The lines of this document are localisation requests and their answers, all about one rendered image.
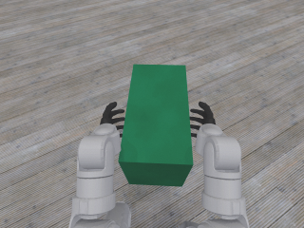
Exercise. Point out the robot right forearm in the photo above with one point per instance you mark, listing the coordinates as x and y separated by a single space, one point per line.
222 194

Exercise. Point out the robot right upper arm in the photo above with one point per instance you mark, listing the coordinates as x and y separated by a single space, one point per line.
221 223

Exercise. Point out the robot left hand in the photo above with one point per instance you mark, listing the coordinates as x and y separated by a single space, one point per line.
108 114

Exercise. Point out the robot left forearm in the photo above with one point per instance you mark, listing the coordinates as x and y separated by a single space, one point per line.
95 168

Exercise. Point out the carton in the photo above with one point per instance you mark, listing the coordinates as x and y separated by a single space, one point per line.
156 146

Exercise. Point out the robot right hand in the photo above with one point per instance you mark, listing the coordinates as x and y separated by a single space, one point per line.
207 114

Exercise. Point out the left robot thigh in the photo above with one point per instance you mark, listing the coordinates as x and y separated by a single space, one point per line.
121 214

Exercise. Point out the robot left upper arm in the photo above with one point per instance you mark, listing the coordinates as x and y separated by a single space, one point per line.
96 223

